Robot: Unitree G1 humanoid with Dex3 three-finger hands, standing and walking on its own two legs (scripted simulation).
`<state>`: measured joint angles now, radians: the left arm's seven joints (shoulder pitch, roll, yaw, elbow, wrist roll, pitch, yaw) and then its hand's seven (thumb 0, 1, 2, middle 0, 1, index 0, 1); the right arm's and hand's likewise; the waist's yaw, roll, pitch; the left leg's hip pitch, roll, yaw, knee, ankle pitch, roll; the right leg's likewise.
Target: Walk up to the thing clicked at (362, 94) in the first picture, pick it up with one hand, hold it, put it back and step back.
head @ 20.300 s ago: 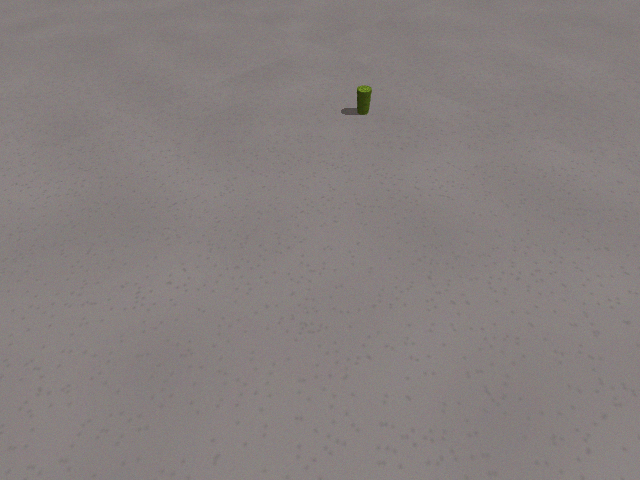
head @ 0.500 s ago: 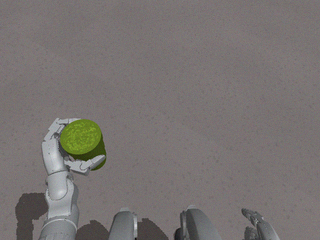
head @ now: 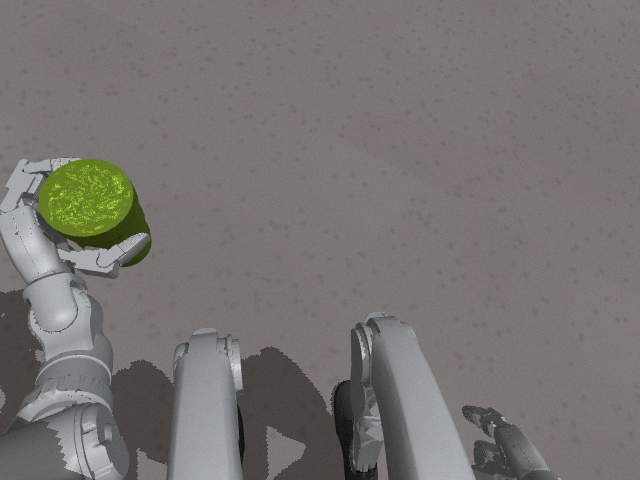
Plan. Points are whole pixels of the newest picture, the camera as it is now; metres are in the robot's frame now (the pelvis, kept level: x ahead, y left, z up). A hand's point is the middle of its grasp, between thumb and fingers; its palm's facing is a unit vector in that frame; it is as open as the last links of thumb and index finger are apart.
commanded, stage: crouch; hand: left
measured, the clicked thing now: (108, 223) +0.44 +0.24 -0.07
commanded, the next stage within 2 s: lower in 0.88 s
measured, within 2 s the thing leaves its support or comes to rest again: neither
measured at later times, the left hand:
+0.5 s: hand (112, 232) +0.47 +0.28 -0.18, palm faces +0.38 -0.92 -0.03, open 11.6 cm
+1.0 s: hand (120, 239) +0.48 +0.28 -0.24, palm faces +0.38 -0.92 -0.03, open 11.6 cm
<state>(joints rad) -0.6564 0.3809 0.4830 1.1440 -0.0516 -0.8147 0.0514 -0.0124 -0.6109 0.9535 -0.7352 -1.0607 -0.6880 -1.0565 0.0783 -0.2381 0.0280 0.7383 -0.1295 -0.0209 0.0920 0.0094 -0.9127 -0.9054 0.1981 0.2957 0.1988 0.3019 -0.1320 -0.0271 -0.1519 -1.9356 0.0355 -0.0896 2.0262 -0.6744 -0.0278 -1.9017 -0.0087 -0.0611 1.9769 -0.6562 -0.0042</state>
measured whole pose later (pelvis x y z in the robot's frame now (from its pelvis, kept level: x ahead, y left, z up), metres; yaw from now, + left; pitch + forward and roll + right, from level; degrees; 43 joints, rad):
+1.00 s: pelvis -0.02 +0.02 -0.14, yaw -7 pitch +24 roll -11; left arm -0.78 0.73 0.67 1.30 -0.01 -0.80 -0.02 -0.02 -0.61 0.96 -0.72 -1.07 -0.68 -1.06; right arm 0.03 -0.32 0.25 0.68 -0.24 0.05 0.11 0.00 -0.90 -0.90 0.20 0.30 0.20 0.30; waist -0.25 -0.12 0.13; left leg -2.27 0.01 -0.22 2.52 -0.68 -0.01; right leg -2.17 0.02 -0.15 2.36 -0.63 0.04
